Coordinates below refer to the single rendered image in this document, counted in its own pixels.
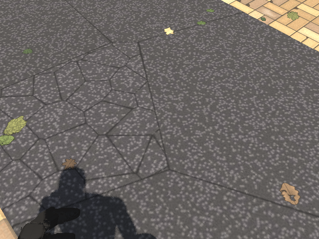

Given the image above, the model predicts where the left robot hand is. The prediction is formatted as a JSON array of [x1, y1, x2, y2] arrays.
[[18, 206, 81, 239]]

